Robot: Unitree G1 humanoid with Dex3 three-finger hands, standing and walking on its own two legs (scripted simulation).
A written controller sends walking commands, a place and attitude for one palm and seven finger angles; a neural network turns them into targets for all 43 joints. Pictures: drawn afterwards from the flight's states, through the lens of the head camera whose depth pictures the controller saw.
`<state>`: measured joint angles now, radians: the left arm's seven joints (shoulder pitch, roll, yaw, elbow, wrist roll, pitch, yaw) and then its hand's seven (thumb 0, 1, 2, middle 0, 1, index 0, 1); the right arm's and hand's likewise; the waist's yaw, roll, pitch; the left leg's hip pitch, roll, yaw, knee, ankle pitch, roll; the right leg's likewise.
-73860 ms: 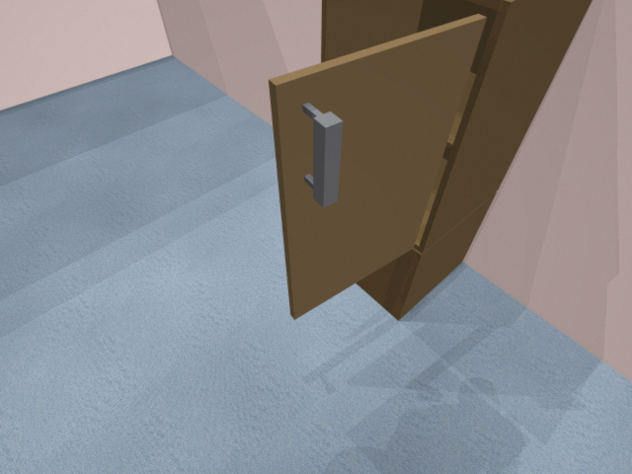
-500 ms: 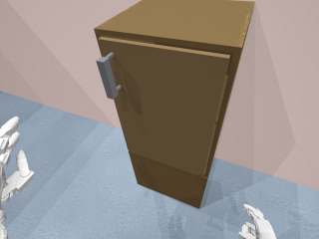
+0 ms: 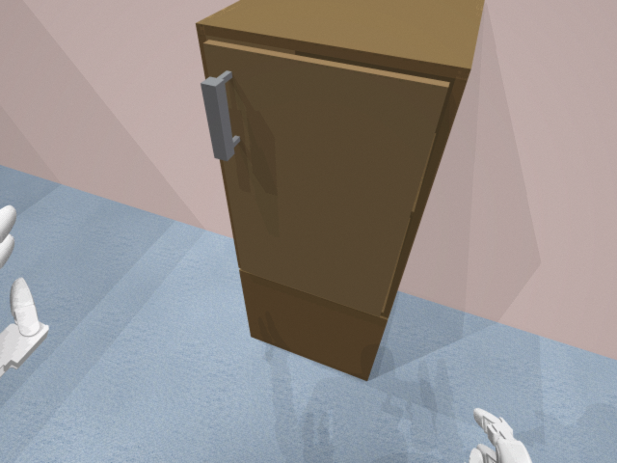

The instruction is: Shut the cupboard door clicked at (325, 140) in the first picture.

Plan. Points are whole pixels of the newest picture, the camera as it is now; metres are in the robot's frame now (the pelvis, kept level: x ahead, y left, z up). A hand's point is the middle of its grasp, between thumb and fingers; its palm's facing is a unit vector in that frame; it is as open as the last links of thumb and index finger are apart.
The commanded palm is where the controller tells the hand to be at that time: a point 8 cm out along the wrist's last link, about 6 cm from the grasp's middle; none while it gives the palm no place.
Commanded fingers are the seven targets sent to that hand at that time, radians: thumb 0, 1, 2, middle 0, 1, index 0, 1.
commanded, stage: step back with the hand held close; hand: left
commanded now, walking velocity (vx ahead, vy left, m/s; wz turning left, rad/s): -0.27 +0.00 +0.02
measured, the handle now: (225, 115) +0.63 +0.19 +0.15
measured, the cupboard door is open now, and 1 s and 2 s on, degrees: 0 0 0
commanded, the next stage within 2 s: stop stepping back and stand still in 1.12 s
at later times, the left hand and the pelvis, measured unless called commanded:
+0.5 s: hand (0, 378) +0.15 +0.27 +0.18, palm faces +0.46 -0.77 -0.44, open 7.4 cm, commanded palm +0.08 +0.31 +0.19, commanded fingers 0.00 0.90 0.90 -0.20 -0.30 -0.20 -0.30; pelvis -0.04 +0.00 -0.01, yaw +2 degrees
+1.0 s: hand out of the picture +0.11 +0.29 +0.18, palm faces +0.43 -0.78 -0.46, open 7.4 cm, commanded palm +0.04 +0.32 +0.19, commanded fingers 0.00 0.90 0.90 -0.20 -0.30 -0.20 -0.30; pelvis -0.09 +0.01 +0.00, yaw +2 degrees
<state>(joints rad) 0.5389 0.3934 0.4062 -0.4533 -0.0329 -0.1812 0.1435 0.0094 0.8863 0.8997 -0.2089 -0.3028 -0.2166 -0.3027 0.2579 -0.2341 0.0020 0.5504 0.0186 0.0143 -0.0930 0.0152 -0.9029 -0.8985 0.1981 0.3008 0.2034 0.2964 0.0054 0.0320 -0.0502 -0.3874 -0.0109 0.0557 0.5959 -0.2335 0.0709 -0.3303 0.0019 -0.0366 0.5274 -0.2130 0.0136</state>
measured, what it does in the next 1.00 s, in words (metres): steps on the spot: right foot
